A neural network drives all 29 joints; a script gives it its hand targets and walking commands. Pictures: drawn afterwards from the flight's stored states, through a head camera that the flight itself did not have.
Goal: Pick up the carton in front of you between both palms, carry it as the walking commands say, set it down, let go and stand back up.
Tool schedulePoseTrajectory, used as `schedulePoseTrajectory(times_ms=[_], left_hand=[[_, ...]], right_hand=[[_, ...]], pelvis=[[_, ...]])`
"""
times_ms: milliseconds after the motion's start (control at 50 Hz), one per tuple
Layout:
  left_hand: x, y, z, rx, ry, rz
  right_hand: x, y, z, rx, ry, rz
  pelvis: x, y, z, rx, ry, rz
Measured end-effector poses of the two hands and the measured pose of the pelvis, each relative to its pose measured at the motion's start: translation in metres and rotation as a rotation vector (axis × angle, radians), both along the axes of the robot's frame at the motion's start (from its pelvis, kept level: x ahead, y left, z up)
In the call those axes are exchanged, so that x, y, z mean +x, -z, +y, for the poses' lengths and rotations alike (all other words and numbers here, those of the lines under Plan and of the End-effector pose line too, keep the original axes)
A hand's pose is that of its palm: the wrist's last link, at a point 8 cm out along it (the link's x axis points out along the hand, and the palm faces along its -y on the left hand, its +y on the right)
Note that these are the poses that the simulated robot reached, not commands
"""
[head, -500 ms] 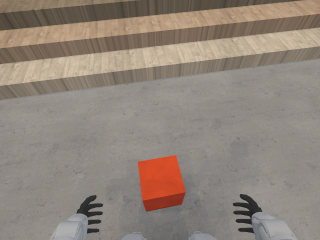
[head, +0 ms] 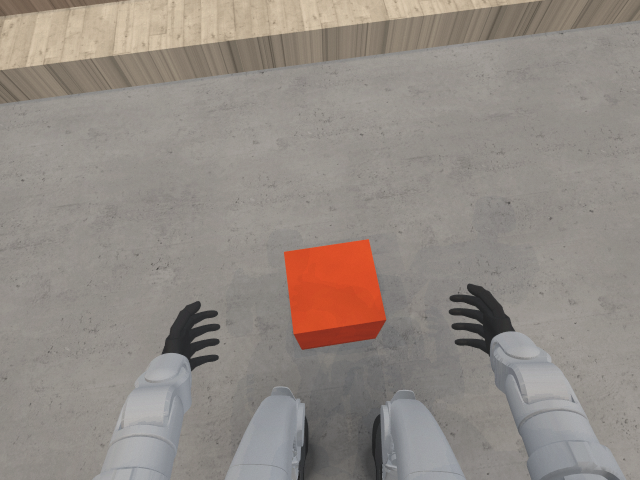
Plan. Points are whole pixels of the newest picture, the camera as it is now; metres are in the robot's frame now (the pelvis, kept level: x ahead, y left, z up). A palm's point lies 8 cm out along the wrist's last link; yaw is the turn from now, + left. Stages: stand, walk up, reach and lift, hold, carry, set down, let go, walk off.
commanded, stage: reach and lift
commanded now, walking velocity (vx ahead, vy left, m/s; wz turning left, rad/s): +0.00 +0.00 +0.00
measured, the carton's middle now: (333, 298) +0.46 +0.02 -0.57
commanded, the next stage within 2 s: none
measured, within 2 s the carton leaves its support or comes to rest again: neither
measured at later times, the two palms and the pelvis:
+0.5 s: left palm (211, 250) +0.42 +0.21 -0.13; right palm (454, 216) +0.48 -0.17 -0.13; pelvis -0.04 -0.01 -0.05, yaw +0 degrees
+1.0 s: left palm (238, 277) +0.43 +0.21 -0.31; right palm (425, 254) +0.49 -0.17 -0.32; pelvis -0.03 -0.01 -0.16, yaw +1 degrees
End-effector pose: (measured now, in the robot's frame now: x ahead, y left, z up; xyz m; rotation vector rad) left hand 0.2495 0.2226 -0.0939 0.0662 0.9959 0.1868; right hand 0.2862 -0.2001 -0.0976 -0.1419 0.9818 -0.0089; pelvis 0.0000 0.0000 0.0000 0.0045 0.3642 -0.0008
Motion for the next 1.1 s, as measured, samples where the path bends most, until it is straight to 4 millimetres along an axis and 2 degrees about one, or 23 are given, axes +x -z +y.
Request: schedulePoseTrajectory(times_ms=[160,300,480,580,700,800,920,1020,1100], left_hand=[[0.053,0.008,-0.009,0.001,-0.042,-0.082],[0.102,0.02,-0.012,0.01,-0.088,-0.181],[0.163,0.033,-0.01,0.015,-0.125,-0.307],[0.189,0.04,-0.008,0.02,-0.123,-0.355],[0.199,0.061,-0.007,0.018,-0.117,-0.36],[0.197,0.098,-0.009,0.014,-0.115,-0.336],[0.188,0.166,-0.011,0.011,-0.114,-0.305],[0.183,0.226,-0.01,0.017,-0.111,-0.307],[0.18,0.267,-0.008,0.017,-0.111,-0.308]], right_hand=[[0.06,0.007,0.011,0.015,-0.013,-0.059],[0.117,0.017,0.02,0.021,-0.022,-0.149],[0.19,0.029,0.027,0.034,-0.031,-0.271],[0.22,0.037,0.028,0.037,-0.042,-0.316],[0.23,0.059,0.03,0.044,-0.045,-0.324],[0.226,0.097,0.033,0.051,-0.034,-0.303],[0.212,0.169,0.034,0.043,-0.013,-0.277],[0.203,0.23,0.031,0.03,-0.003,-0.288],[0.201,0.271,0.03,0.024,-0.002,-0.297]], pelvis=[[-0.025,0.015,-0.003,0.004,0.0,0.045],[-0.039,0.03,-0.006,0.008,0.005,0.13],[-0.039,0.044,-0.009,0.015,0.01,0.28],[-0.033,0.046,-0.01,0.018,0.01,0.359],[-0.021,0.049,-0.01,0.021,0.007,0.449],[-0.016,0.07,-0.009,0.023,0.005,0.518],[-0.022,0.119,-0.008,0.021,0.002,0.565],[-0.036,0.171,-0.006,0.019,0.001,0.549],[-0.051,0.211,-0.006,0.02,-0.002,0.505]])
